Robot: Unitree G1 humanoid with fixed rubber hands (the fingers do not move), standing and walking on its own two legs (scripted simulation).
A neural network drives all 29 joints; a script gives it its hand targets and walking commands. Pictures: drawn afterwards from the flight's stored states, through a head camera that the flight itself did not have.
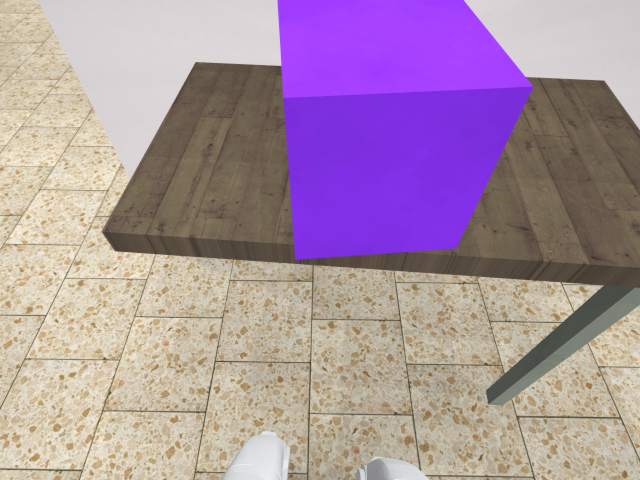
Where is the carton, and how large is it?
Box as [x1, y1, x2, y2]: [277, 0, 532, 259]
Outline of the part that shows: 277,0 295,259 456,247 529,94 532,85 463,0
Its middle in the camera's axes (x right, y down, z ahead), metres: +0.07 -0.17 +0.53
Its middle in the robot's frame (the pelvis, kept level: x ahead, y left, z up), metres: +0.54 -0.04 +0.16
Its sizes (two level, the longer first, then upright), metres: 0.296 0.227 0.245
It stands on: a table, 0.75 m high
